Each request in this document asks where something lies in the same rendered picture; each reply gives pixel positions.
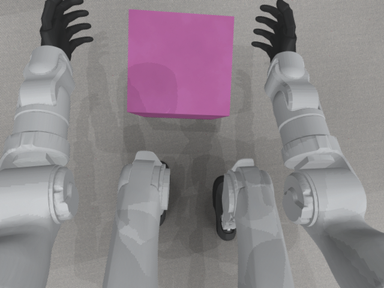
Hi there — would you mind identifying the right robot forearm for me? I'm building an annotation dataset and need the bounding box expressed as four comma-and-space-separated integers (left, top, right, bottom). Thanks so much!
264, 51, 367, 211

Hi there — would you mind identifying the robot right hand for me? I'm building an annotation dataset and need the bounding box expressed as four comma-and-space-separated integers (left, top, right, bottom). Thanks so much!
251, 0, 297, 62

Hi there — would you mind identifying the carton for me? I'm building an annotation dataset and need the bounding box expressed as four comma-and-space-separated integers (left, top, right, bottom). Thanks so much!
127, 9, 234, 119

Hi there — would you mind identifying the robot right thigh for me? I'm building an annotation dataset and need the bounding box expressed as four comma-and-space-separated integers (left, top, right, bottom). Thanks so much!
223, 166, 295, 288

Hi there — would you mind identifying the robot left hand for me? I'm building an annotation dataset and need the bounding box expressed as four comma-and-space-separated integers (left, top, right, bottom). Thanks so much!
40, 0, 94, 60

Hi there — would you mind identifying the right robot shin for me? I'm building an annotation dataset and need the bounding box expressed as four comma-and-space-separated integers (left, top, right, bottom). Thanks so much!
221, 158, 274, 230

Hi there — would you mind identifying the robot left upper arm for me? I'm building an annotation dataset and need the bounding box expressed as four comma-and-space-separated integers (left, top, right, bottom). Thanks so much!
0, 164, 79, 288

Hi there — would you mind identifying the left robot forearm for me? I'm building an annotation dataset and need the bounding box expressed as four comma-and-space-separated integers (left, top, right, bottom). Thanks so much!
0, 46, 75, 171

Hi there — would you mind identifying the robot right upper arm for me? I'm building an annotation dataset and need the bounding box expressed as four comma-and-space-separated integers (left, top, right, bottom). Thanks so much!
282, 167, 384, 288

